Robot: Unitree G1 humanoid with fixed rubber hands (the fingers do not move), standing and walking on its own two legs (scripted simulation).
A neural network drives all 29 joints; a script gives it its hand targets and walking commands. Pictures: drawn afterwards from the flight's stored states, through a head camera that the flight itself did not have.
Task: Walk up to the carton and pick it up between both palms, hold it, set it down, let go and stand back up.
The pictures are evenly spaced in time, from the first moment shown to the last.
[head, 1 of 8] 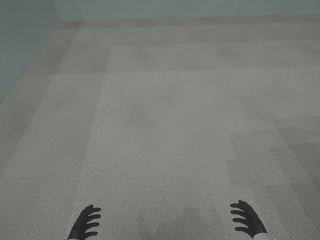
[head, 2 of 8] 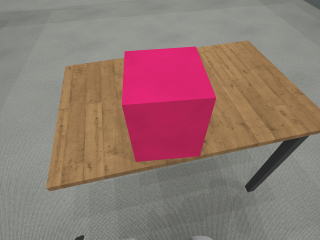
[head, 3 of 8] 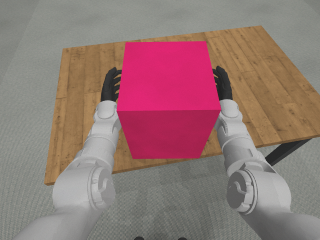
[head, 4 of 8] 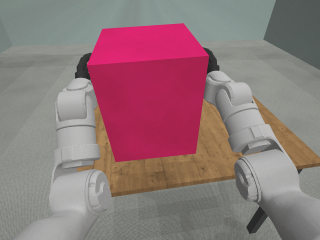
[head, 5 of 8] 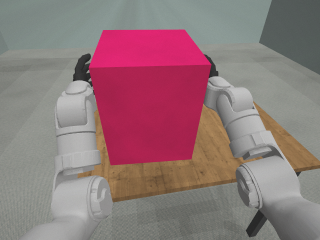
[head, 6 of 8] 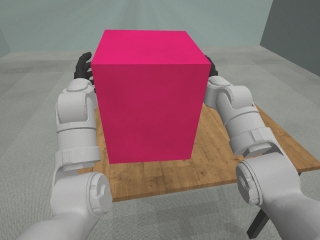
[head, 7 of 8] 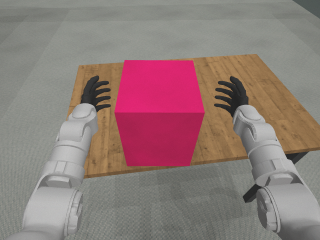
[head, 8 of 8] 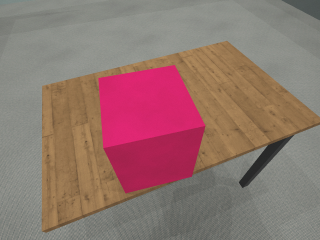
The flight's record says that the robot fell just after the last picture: no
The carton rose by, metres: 0.21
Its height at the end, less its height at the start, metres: +0.00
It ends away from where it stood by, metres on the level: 0.04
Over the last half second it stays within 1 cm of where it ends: yes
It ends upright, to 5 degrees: yes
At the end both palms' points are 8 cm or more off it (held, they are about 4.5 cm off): yes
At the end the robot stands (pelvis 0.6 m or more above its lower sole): yes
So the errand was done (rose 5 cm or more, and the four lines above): yes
